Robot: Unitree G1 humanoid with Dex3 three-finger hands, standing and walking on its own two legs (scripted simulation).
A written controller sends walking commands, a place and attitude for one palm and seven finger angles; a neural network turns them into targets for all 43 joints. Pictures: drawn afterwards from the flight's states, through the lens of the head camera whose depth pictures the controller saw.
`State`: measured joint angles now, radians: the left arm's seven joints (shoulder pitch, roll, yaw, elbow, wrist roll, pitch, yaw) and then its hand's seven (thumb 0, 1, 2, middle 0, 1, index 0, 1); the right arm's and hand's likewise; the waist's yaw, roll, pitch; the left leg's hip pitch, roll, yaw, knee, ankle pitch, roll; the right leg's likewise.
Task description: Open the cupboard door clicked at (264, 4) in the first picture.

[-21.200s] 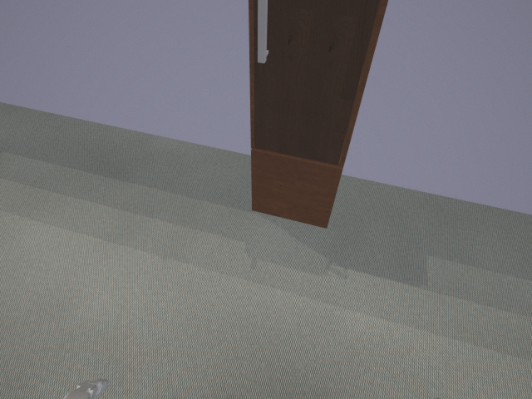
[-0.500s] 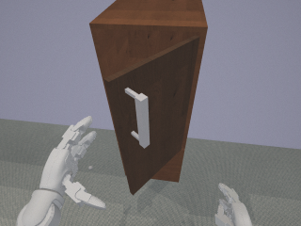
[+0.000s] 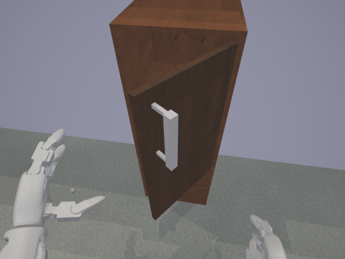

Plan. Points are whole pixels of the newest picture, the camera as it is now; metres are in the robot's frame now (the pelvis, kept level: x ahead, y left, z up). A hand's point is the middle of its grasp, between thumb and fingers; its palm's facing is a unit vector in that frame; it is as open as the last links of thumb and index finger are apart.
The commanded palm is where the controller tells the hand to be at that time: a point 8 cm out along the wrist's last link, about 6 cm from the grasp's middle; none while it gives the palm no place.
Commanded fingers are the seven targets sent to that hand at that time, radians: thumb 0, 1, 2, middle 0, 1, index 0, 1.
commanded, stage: draw the hand back to the body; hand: left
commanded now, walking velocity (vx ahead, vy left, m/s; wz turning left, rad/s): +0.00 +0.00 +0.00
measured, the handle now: (164, 138) +0.35 +0.07 +0.12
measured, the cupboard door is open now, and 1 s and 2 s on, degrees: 53 53 53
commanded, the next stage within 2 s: step back with the hand held close in 0.74 s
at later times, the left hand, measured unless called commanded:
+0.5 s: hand (46, 172) +0.21 +0.26 +0.16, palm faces +0.47 -0.80 -0.39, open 7.9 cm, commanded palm +0.16 +0.30 +0.17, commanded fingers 0.00 0.90 0.90 -0.20 -0.30 -0.20 -0.30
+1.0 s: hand (44, 171) +0.21 +0.26 +0.17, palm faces +0.43 -0.78 -0.46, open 7.4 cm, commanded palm +0.14 +0.29 +0.18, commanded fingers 0.00 0.90 0.90 -0.20 -0.30 -0.20 -0.30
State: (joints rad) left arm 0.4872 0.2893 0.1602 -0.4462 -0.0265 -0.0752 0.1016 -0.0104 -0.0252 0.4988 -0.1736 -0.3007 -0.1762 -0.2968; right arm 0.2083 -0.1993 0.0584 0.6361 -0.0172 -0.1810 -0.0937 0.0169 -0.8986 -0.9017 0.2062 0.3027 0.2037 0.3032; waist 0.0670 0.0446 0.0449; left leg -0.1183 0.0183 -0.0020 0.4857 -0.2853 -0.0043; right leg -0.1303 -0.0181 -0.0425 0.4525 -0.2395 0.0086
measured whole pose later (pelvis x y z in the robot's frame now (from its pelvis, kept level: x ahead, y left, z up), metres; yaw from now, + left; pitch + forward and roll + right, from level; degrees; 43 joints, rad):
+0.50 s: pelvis +0.02 +0.00 +0.01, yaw -1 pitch -5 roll -1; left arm 0.44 0.32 0.33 -0.37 -0.04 -0.09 0.12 0.01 0.79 0.85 -0.21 -0.30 -0.21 -0.30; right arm 0.17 -0.22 0.01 0.66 -0.01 -0.13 -0.08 0.02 -0.90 -0.90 0.21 0.30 0.20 0.30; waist 0.08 0.06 0.04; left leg -0.04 0.03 0.01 0.40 -0.26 -0.01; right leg -0.06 -0.01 -0.03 0.37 -0.22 0.01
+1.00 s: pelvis +0.00 +0.00 +0.01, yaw -1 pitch -2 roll -1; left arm 0.45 0.36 0.39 -0.40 -0.04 -0.15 0.11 0.01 0.89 0.89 -0.21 -0.30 -0.21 -0.30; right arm 0.16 -0.22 0.02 0.62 0.00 -0.08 -0.08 0.02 -0.90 -0.90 0.21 0.30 0.20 0.30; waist 0.04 0.06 0.05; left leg -0.14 0.04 0.00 0.43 -0.25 -0.01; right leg -0.14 0.01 -0.04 0.35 -0.18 0.00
